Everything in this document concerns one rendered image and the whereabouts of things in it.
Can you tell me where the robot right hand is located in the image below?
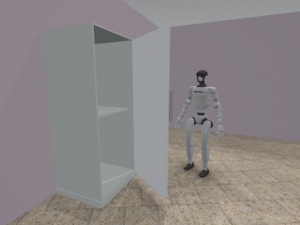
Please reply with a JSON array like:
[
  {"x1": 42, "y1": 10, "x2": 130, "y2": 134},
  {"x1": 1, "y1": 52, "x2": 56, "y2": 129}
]
[{"x1": 175, "y1": 116, "x2": 183, "y2": 128}]

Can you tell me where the robot left upper arm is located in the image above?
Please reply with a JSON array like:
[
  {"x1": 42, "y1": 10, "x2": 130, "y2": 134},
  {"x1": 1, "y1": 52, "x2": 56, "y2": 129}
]
[{"x1": 208, "y1": 86, "x2": 219, "y2": 109}]

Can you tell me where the right robot shin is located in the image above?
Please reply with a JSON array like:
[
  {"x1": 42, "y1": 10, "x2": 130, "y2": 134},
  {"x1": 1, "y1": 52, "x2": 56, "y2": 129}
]
[{"x1": 186, "y1": 144, "x2": 194, "y2": 164}]

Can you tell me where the robot right upper arm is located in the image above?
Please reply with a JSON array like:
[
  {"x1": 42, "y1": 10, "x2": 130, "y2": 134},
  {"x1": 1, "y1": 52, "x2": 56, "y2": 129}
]
[{"x1": 185, "y1": 86, "x2": 195, "y2": 105}]

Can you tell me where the robot left hand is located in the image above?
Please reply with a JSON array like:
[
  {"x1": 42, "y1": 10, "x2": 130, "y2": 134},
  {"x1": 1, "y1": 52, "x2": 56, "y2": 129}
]
[{"x1": 216, "y1": 124, "x2": 224, "y2": 139}]

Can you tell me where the right robot forearm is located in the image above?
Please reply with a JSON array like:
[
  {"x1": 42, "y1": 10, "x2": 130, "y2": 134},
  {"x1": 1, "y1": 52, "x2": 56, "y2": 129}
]
[{"x1": 179, "y1": 103, "x2": 189, "y2": 118}]

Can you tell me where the left robot forearm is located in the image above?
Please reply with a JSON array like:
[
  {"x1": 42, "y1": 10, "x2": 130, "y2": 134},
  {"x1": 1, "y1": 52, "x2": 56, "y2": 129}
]
[{"x1": 215, "y1": 103, "x2": 223, "y2": 125}]

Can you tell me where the fridge door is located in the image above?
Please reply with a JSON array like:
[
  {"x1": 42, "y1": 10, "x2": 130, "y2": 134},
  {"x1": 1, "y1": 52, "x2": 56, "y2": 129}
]
[{"x1": 132, "y1": 25, "x2": 171, "y2": 199}]

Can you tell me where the humanoid robot torso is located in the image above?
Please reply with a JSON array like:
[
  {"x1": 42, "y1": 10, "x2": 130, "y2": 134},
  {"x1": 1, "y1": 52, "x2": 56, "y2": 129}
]
[{"x1": 192, "y1": 84, "x2": 211, "y2": 125}]

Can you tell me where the handle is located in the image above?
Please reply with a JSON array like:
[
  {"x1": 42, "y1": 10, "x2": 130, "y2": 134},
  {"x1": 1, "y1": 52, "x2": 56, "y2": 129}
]
[{"x1": 169, "y1": 90, "x2": 173, "y2": 122}]

